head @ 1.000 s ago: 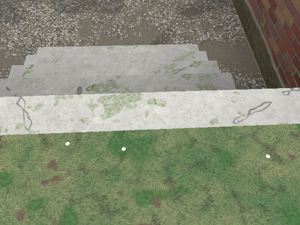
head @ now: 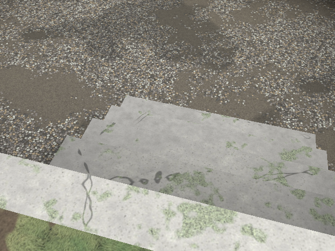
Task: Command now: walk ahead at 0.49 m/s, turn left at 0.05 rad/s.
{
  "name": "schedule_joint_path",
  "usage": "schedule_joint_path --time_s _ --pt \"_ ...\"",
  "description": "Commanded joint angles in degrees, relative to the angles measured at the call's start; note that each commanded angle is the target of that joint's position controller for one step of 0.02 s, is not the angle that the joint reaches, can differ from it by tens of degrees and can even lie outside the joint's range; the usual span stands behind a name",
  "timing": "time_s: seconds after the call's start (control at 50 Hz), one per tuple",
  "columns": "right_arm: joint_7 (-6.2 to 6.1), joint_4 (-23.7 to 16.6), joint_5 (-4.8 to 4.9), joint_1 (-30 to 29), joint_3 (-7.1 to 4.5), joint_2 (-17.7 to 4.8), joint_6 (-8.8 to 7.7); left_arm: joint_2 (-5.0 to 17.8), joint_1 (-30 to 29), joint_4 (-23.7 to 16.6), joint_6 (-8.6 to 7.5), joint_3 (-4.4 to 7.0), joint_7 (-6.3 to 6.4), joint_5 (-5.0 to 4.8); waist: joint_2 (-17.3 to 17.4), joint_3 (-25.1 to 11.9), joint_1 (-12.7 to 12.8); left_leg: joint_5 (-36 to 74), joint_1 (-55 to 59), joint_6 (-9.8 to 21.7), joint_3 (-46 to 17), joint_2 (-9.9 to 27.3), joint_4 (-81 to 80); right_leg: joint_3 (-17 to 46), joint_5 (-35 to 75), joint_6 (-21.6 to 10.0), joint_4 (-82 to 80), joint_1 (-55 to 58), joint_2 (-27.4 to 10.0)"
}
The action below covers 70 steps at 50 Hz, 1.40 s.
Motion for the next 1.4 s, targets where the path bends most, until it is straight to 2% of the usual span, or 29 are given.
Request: schedule_joint_path --time_s 0.02,0.14,0.18,0.2,0.22,0.24,0.26,0.28,0.32,0.36,0.42,0.56,0.64,0.72,0.76,0.78,0.8,0.82,0.84,0.86,0.88,0.98,1.06,1.12,1.18,1.24,1.32,1.36,1.4 --pt "-0.79 -2.9 0.46 -1.3 -1.95 -9.3 -0.89 1.2 -4.7 -4.2 -0.77 -0.35 -0.85 -0.22 5.9 3.6 0.3 13.2 -4.5 8.8 -6.1 13.9 -6.8 -1.4 9.2 -0.2 -9.8 3.4 1.6" --pt "-1.19 0.4 1.03 3.0 -2.33 -10.6 0.57 2.7 -10.2 -7.6 -1.07 -0.09 -2.73 -0.56 6.6 4.3 -0.2 18.0 7.3 6.9 -7.8 18.8 -0.5 -1.3 2.0 -3.6 -18.2 3.2 4.1" --pt "-1.43 0.5 0.95 1.7 -2.54 -11.5 1.31 4.9 -4.3 -6.5 -1.05 1.02 -2.67 -0.33 8.1 0.3 3.5 33.1 8.8 5.2 -6.5 17.6 7.2 -4.1 -1.7 -5.5 -19.3 12.7 7.1" --pt "-1.54 0.3 0.88 1.1 -2.07 -10.6 1.77 7.1 4.3 -3.9 -0.95 2.31 -2.30 0.03 7.5 -5.0 7.6 39.7 6.2 3.8 -4.2 14.7 17.5 -5.4 0.2 -7.3 -19.5 24.8 8.5" --pt "-1.80 -0.9 -0.12 2.0 -1.01 -8.4 1.80 11.2 14.3 -2.1 -0.81 3.44 -1.75 0.62 2.1 -13.8 10.7 25.6 -5.2 1.5 -1.7 11.2 34.7 4.9 5.6 -10.8 -16.7 42.9 -0.8" --pt "-1.05 -1.2 -0.17 11.2 1.19 -0.6 0.56 15.1 17.7 -0.7 -0.67 4.14 -2.15 0.36 -13.4 -22.3 6.7 -15.4 -28.0 -2.5 -3.1 0.1 56.5 33.6 -6.4 -20.9 -23.2 62.9 -14.1" --pt "-0.65 0.0 0.83 8.7 0.04 -6.2 -0.68 9.9 18.4 -0.9 -0.41 2.86 -2.22 -0.68 -9.8 -23.5 9.3 -21.7 -34.6 -2.0 -11.1 1.4 63.6 41.0 -15.0 -20.2 -29.0 63.6 -14.2" --pt "-0.48 -2.0 2.20 2.4 -0.96 -9.3 -1.30 7.7 14.3 -1.3 -0.27 2.11 -1.89 -0.61 -6.1 -13.4 9.1 -18.3 -39.3 -1.5 -9.6 4.2 65.3 32.1 -14.8 -17.4 -29.7 56.2 -12.4" --pt "-1.06 -3.4 1.10 -3.8 -0.94 -8.3 -1.53 5.0 7.5 -2.3 -0.08 1.30 -1.66 0.48 0.4 -4.2 5.9 -9.3 -36.5 -1.3 -7.1 8.9 58.5 20.5 -5.7 -15.1 -32.2 39.9 -7.9" --pt "-1.29 -2.5 0.95 -1.0 -1.20 -6.7 -0.19 3.1 5.7 -2.3 -0.62 0.82 -1.82 1.24 -2.1 -3.2 2.6 -5.7 -30.5 -1.4 -7.5 11.0 54.1 15.3 -2.0 -14.8 -35.3 33.0 -5.1" --pt "-1.65 -2.5 0.57 -2.2 -0.88 -4.8 1.21 4.6 6.9 -1.1 -1.49 1.49 -1.56 0.67 -0.7 -0.8 1.8 -2.4 -31.2 -2.7 -6.7 11.9 47.6 11.3 0.2 -16.0 -39.0 29.4 -4.8" --pt "-0.76 -4.7 0.07 -14.2 0.10 -3.2 0.20 7.0 11.8 1.8 -0.47 2.34 0.13 -0.25 -0.1 3.1 5.5 17.1 -32.1 -3.5 -4.8 10.8 24.7 3.6 0.6 -12.7 -40.0 31.4 -2.4" --pt "0.56 -7.1 0.17 -20.3 0.38 -3.8 -0.63 7.8 15.9 4.5 0.67 2.61 0.48 -0.77 0.6 5.2 7.8 15.5 -32.4 -2.8 -4.0 9.1 18.1 3.8 2.2 -13.1 -36.5 36.1 -4.7" --pt "1.59 -7.8 0.78 -17.8 -0.40 -5.6 -1.43 9.1 15.4 5.6 2.57 3.09 1.03 -1.05 -1.7 2.3 5.1 8.0 -26.3 0.1 -1.8 6.6 14.3 4.8 12.4 -11.2 -30.1 42.6 -6.7" --pt "1.02 -3.5 -0.21 -2.7 -2.73 -10.5 -1.42 6.8 13.1 4.6 3.09 2.01 1.41 -0.98 0.7 -7.6 -1.7 12.7 -4.2 4.1 -3.2 8.0 15.1 0.2 18.1 -7.7 -12.5 37.1 -1.2" --pt "0.69 -2.8 -0.90 3.9 -3.98 -15.1 -1.10 2.1 18.1 3.3 2.40 0.45 1.26 0.07 10.3 -16.2 -1.6 9.6 16.2 11.8 -21.7 20.8 15.3 -3.1 -0.8 -4.1 8.3 18.8 5.9" --pt "1.22 -1.5 0.60 6.9 -3.57 -13.6 -0.46 0.5 19.0 3.5 1.35 -0.24 0.86 -0.16 19.9 -20.4 -2.6 -5.7 23.5 16.9 -40.3 25.9 5.7 1.0 -31.6 -2.5 21.7 4.6 12.0" --pt "1.27 -2.0 1.19 4.5 -2.30 -10.2 -0.12 6.6 15.4 2.4 0.48 1.42 0.63 -1.71 14.8 -13.7 -3.0 -14.6 18.7 13.9 -37.9 24.9 3.1 5.0 -30.9 -3.3 26.3 -1.6 8.4" --pt "1.09 -3.0 0.37 0.7 -1.78 -8.8 0.13 7.5 10.9 1.1 0.27 1.73 0.77 -2.49 11.3 -7.7 -2.2 -13.3 11.6 11.6 -31.3 23.1 2.2 3.4 -26.6 -3.6 26.5 -2.7 6.0" --pt "0.94 -3.7 -0.48 -3.9 -1.31 -7.5 0.11 7.4 9.7 1.0 0.57 1.96 1.24 -1.99 7.5 -3.6 -0.1 -7.4 3.5 10.2 -25.2 21.3 0.6 3.4 -21.8 -3.4 22.6 0.0 4.1" --pt "0.94 -4.1 -1.04 -6.5 -0.97 -6.0 -0.28 6.6 10.4 1.5 1.20 2.23 1.49 -1.30 8.2 -2.2 1.7 -3.3 -1.4 9.2 -20.6 19.5 -0.5 4.4 -18.5 -3.3 19.0 3.1 2.2" --pt "0.01 -0.9 -1.18 -5.3 -2.12 -7.1 -1.62 3.1 9.6 0.6 4.07 2.13 2.24 -0.66 6.8 0.1 2.9 6.8 -6.0 9.5 -9.5 18.1 -5.2 5.8 -9.7 -2.1 9.5 5.3 1.7" --pt "-0.24 1.4 -1.98 -2.4 -2.68 -7.6 -1.81 3.0 11.7 2.1 4.11 2.59 0.75 -0.58 4.3 -1.7 3.0 15.4 -4.1 9.8 -5.0 20.2 1.2 6.2 2.1 -2.4 13.3 2.7 2.0" --pt "-0.96 2.9 -0.54 0.7 -2.08 -5.2 -1.77 4.6 5.4 -0.6 4.21 3.80 0.06 -1.77 6.7 3.4 1.6 5.1 2.1 6.7 -6.0 20.9 4.3 11.4 6.4 -3.7 8.4 -8.6 2.2" --pt "-2.30 4.0 -0.81 4.6 -2.30 -5.6 -1.66 3.2 2.0 -2.1 3.59 3.66 -0.93 -1.14 8.3 4.8 -0.2 4.8 6.3 5.5 -5.3 23.1 9.2 12.4 9.5 -4.2 5.2 -14.5 2.8" --pt "-4.06 2.8 -0.89 2.1 -1.40 -4.0 -1.26 0.2 -2.6 -4.3 3.87 2.93 -2.86 0.32 6.5 6.5 -1.1 -3.2 -9.7 2.5 5.2 19.5 15.4 5.2 29.4 -3.2 -6.9 0.3 4.6" --pt "-4.55 2.9 -0.01 4.6 -2.11 -5.7 0.36 -2.4 -6.5 -6.2 5.05 1.57 -4.36 -0.85 6.0 7.4 -4.8 -8.0 -11.9 -0.2 7.4 20.6 26.5 1.1 29.7 -2.9 -15.3 7.8 4.9" --pt "-4.52 3.0 0.51 4.8 -2.73 -7.1 1.12 -1.7 -6.6 -6.1 5.44 1.48 -4.19 -1.50 7.1 8.3 -5.1 -3.9 -8.1 -1.0 5.3 22.8 31.0 0.9 24.4 -2.8 -18.4 7.2 3.6" --pt "-3.89 3.3 0.80 3.4 -2.98 -8.1 1.60 1.8 1.3 -2.9 5.52 2.91 -3.15 -1.19 6.4 6.3 -1.3 8.4 -6.4 -1.8 4.7 24.2 41.9 -1.7 17.6 -3.8 -21.8 14.8 4.0"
